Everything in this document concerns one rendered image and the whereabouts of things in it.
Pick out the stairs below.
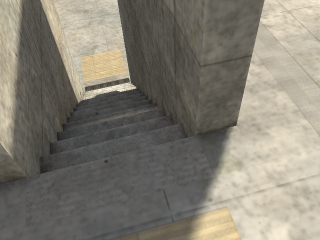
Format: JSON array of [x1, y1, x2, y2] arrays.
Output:
[[40, 82, 187, 174]]

